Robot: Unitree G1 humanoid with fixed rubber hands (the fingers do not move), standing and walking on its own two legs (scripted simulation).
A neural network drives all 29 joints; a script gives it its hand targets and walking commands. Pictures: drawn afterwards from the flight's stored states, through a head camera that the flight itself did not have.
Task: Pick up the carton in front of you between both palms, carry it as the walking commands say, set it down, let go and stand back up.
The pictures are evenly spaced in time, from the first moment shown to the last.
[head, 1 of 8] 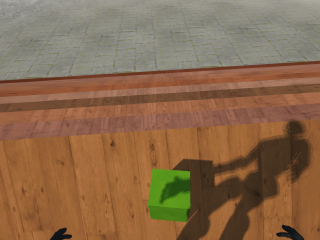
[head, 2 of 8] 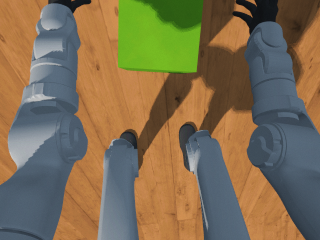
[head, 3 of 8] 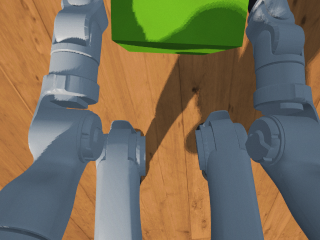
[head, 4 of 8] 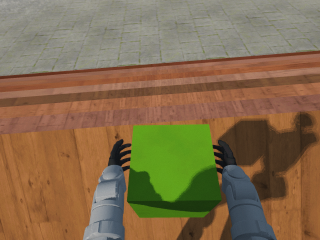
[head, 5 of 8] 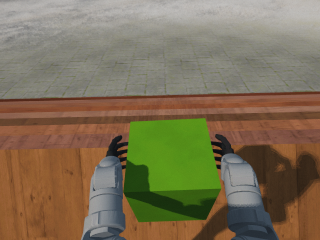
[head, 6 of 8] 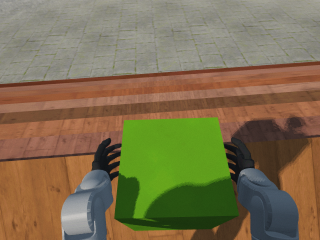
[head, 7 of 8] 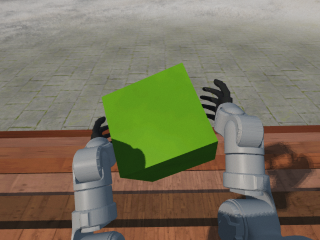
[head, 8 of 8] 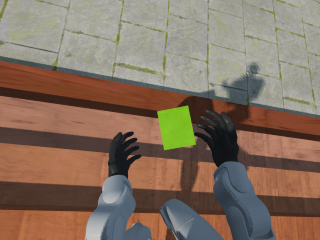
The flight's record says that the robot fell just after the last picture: yes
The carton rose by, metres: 0.67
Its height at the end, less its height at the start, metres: -0.96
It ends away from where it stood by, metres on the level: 2.74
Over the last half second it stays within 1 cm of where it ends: no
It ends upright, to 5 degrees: no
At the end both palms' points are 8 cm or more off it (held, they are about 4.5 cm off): yes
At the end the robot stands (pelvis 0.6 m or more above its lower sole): yes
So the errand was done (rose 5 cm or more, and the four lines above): no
